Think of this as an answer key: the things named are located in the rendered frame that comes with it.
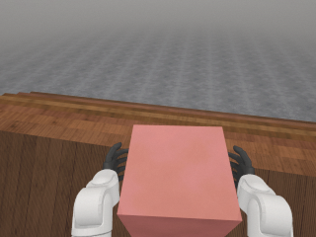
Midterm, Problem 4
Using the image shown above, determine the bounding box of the robot left hand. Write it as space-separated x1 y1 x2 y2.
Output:
102 142 129 182

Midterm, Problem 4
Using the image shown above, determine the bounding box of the left robot forearm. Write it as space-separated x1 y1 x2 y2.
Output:
71 169 120 237

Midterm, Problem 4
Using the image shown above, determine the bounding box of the robot right hand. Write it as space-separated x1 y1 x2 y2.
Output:
227 145 255 190

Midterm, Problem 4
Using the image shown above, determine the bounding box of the carton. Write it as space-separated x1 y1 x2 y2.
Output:
117 124 243 237

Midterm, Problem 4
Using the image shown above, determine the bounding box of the right robot forearm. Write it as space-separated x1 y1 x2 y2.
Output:
237 174 293 237

